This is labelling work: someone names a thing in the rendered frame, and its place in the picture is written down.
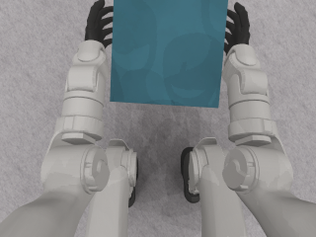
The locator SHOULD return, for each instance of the robot left upper arm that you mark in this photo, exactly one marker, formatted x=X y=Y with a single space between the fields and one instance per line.
x=70 y=176

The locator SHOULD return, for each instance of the robot right hand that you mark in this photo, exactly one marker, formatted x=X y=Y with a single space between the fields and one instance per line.
x=239 y=30

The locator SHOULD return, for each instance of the robot right upper arm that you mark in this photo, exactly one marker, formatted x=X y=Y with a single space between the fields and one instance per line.
x=262 y=178

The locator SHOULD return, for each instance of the carton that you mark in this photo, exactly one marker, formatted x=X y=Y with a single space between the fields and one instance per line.
x=168 y=52

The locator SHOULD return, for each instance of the robot left foot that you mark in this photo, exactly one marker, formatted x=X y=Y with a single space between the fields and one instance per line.
x=131 y=200

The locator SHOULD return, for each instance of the robot left hand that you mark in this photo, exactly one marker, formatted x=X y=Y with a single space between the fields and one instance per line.
x=95 y=24

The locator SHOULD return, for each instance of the left robot forearm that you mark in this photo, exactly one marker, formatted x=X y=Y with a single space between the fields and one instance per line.
x=83 y=99

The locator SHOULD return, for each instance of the right robot shin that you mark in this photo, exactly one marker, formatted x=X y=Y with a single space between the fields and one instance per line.
x=204 y=141

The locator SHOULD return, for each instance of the right robot forearm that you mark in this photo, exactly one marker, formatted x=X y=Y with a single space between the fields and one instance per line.
x=249 y=100

